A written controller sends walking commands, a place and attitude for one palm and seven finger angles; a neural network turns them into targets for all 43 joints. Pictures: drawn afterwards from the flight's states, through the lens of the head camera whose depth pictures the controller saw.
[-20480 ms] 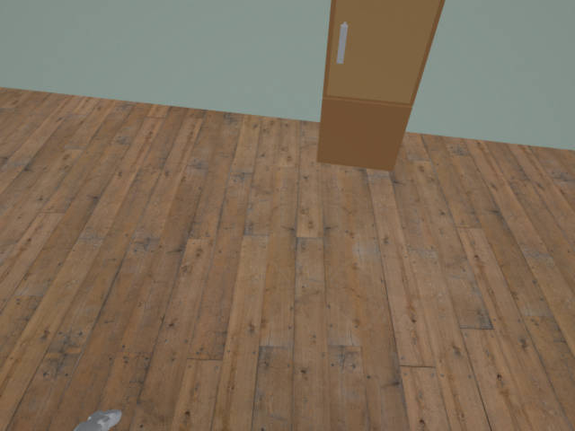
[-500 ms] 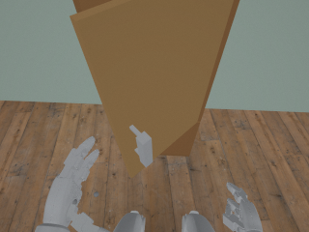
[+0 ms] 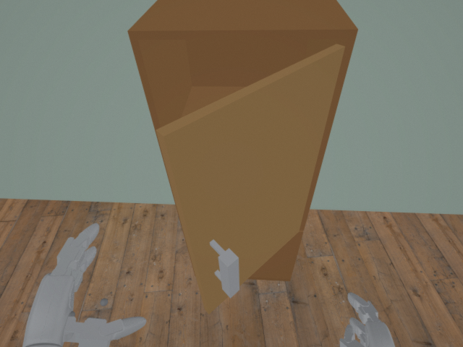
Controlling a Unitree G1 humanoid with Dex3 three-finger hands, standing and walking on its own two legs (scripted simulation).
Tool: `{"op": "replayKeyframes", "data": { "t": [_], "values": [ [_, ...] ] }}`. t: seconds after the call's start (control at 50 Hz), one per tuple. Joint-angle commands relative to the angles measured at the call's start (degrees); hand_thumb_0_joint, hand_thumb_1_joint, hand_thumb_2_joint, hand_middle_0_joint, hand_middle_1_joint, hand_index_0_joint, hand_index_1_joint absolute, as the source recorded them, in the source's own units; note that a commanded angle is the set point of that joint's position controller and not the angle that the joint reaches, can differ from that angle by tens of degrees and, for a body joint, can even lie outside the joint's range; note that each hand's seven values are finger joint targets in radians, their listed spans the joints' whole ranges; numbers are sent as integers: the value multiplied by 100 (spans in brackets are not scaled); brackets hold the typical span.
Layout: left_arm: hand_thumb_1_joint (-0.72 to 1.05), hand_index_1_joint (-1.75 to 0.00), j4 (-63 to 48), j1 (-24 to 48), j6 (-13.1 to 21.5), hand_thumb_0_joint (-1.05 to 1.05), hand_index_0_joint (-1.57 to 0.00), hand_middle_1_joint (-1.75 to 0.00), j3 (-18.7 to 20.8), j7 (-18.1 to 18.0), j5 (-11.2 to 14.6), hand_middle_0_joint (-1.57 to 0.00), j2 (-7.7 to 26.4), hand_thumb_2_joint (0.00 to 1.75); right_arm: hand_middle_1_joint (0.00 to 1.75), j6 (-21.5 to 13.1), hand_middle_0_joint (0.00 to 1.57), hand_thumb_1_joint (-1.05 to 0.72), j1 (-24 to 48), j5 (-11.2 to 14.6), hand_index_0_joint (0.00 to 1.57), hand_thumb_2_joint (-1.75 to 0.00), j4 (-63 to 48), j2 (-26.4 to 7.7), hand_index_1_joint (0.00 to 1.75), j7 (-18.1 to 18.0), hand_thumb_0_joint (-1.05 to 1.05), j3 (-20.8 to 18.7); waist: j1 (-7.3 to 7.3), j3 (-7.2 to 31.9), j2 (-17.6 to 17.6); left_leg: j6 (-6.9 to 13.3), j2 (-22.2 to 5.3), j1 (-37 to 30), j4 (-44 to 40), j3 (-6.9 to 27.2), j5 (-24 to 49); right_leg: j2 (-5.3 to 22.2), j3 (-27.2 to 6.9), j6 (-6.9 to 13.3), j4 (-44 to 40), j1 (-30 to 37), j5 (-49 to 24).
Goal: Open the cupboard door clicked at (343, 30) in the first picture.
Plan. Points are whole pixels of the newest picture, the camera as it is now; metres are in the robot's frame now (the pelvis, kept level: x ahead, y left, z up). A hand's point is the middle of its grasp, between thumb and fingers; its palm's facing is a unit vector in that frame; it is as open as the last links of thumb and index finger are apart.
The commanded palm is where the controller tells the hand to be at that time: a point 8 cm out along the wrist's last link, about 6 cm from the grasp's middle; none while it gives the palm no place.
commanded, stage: draw the hand back to the body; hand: left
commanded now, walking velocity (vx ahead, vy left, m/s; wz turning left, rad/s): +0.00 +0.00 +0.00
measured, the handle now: (222, 267) +0.30 +0.05 -0.06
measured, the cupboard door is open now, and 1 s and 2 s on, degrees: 46 46 46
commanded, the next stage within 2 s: step back with the hand held close in 0.80 s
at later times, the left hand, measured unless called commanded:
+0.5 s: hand (21, 230) +0.20 +0.26 +0.21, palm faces +0.47 -0.78 -0.42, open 8.3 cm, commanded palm +0.14 +0.29 +0.21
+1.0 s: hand (33, 240) +0.19 +0.25 +0.20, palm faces +0.44 -0.79 -0.42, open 7.4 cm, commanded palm +0.14 +0.28 +0.21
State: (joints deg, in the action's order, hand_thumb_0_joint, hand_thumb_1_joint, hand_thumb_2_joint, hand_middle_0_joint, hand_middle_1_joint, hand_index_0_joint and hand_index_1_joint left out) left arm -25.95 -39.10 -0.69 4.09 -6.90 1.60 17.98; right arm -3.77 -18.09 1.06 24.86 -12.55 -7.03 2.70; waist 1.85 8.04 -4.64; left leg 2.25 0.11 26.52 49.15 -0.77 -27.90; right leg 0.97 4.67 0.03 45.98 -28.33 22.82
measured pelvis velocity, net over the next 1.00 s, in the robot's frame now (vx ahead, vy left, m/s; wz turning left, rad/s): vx -0.01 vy -0.01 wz -0.03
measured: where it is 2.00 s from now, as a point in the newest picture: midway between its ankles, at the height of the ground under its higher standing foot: outside the picture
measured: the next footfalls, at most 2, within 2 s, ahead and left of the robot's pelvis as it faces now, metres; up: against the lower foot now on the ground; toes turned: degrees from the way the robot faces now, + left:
right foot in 1.94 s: -0.19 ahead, -0.11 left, +0.00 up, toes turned -4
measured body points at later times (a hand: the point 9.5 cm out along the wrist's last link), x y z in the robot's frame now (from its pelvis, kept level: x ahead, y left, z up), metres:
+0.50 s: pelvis +0.00 +0.00 +0.04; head -0.02 -0.02 +0.48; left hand +0.16 +0.30 +0.24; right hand +0.19 -0.22 -0.04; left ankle -0.03 +0.09 -0.70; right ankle +0.01 -0.12 -0.70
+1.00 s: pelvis -0.01 -0.01 +0.04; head -0.03 -0.04 +0.49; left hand +0.16 +0.29 +0.23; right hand +0.17 -0.24 -0.04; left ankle -0.03 +0.09 -0.70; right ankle +0.01 -0.12 -0.70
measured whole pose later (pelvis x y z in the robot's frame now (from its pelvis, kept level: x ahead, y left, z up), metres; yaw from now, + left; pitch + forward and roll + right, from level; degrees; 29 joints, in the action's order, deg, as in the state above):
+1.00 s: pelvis -0.01 -0.01 +0.04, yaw -2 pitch -4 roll -1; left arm -21.4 -25.5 6.2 20.8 -6.1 2.4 19.8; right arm -7.0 -11.2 -0.5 36.3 -13.1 -4.2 2.0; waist 3.1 -1.2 -4.5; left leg 1.0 -1.0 5.0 25.0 -2.3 -15.7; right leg -1.2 3.2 1.1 21.2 -7.0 10.0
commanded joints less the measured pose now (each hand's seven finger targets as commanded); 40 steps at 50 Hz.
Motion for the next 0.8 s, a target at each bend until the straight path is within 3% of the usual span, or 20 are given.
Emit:
{"op": "replayKeyframes", "data": {
  "t": [0.0, 0.1, 0.16, 0.22, 0.34, 0.4, 0.46, 0.5, 0.58, 0.62, 0.7, 0.74, 0.78],
  "values": [
    [20, -30, -1172, 519, 353, 0, -18, -30, 905, -221, -21, -18, 838, 60, 30, -434, 20, -90, 646, -1, 20, -90, -788, -598, 30, -70, 0, -195, 48, -116, 349, -105, -182, -324, -1314, 281, 1777, -3, -162, 143, -1022, 851, -1022],
    [37, -30, -1352, 756, 440, 0, -18, -30, 1198, -219, -13, -18, 952, 68, 30, -635, 20, -90, 720, -10, 20, -90, -542, -617, 30, 1, 0, -161, 125, -109, -75, -196, -222, -834, -1690, 338, 2490, 4, -172, 155, -1253, 1309, -1393],
    [48, -30, -1345, 862, 487, 0, -19, -30, 1420, -208, 24, -19, 1019, 72, 30, -722, 20, -90, 757, -27, 20, -90, -404, -604, 30, 55, 0, -171, 140, -217, -2, -239, -241, -1072, -1890, 293, 2791, -8, -173, 142, -1446, 1542, -1647],
    [58, -30, -1198, 986, 521, 0, -19, -30, 1672, -174, 86, -19, 1076, 76, 30, -737, 20, -90, 902, -46, 20, -90, -291, -609, 30, 88, 0, -180, 169, -382, 304, -245, -258, -1176, -2103, 261, 2896, -20, -164, 139, -1644, 1803, -1831],
    [80, -30, -1242, 1554, 674, 0, -20, -30, 2180, -159, 143, -20, 1336, 86, 30, -768, 20, -90, 1052, -73, 20, -90, -73, -637, 30, 136, 0, -213, 208, -451, -91, -234, -236, -1544, -2413, 153, 2901, -17, -245, 156, -1997, 2111, -1955],
    [90, -30, -1216, 1791, 761, 0, -20, -30, 2444, -161, 172, -20, 1494, 90, 30, -785, 20, -90, 1157, -97, 20, -90, 29, -659, 30, 152, 0, -240, 243, -429, -18, -205, -237, -1681, -2535, 130, 2846, -31, -262, 174, -2168, 2262, -1973],
    [90, -30, -746, 1503, 723, 0, -20, -30, 2028, -49, 200, -20, 977, 90, 30, -729, 20, -90, 1167, -87, 20, -90, 102, -667, 30, 220, 0, -271, 184, -776, 165, -195, -269, -1717, -2671, 110, 2736, -45, -239, 132, -2289, 2158, -1856],
    [90, -30, -629, 1489, 738, 0, -20, -30, 1958, -13, 189, -20, 935, 90, 30, -690, 20, -90, 1232, -80, 20, -90, 121, -695, 30, 229, 0, -315, 191, -828, 277, -150, -273, -1739, -2736, 85, 2652, -41, -244, 133, -2374, 2213, -1829],
    [90, -30, -966, 1687, 831, 0, -20, -30, 2166, -28, 175, -20, 1201, 90, 30, -667, 20, -90, 1307, -116, 20, -90, 110, -686, 30, 224, 0, -342, 228, -493, 251, -105, -209, -1878, -2810, 42, 2386, -40, -323, 131, -2477, 2419, -1768],
    [90, -30, -1222, 1783, 870, 0, -20, -30, 2255, -53, 153, -20, 1338, 90, 30, -703, 20, -90, 1366, -138, 20, -90, 106, -668, 30, 209, 0, -322, 260, -352, -49, -121, -193, -1926, -2841, 57, 2462, -32, -347, 153, -2466, 2546, -1839],
    [90, -30, -1310, 1820, 889, 0, -20, -30, 2288, -93, 109, -20, 1404, 90, 30, -800, 20, -90, 1395, -152, 20, -90, 193, -645, 30, 195, 0, -301, 258, -482, -308, -147, -164, -1958, -2858, 42, 2469, -40, -385, 184, -2577, 2531, -1864],
    [90, -30, -1076, 1728, 870, 0, -20, -30, 2228, -89, 124, -20, 1280, 90, 30, -805, 20, -90, 1369, -146, 20, -90, 232, -623, 30, 199, 0, -307, 228, -685, 54, -128, -178, -1943, -2883, 42, 2451, -61, -372, 163, -2632, 2439, -1850],
    [90, -30, -975, 1782, 872, 0, -20, -30, 2183, -61, 125, -20, 1227, 90, 30, -802, 20, -90, 1375, -134, 20, -90, 247, -640, 30, 210, 0, -330, 213, -802, 83, -117, -184, -1960, -2908, 12, 2336, -69, -379, 147, -2699, 2353, -1728]
  ]
}}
